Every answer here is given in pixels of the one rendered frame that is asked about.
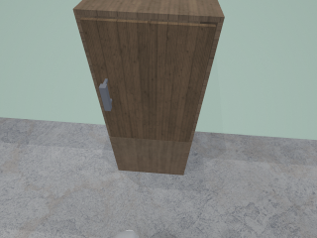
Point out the cupboard door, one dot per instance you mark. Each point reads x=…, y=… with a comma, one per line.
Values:
x=155, y=73

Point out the handle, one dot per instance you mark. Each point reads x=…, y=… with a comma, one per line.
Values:
x=105, y=96

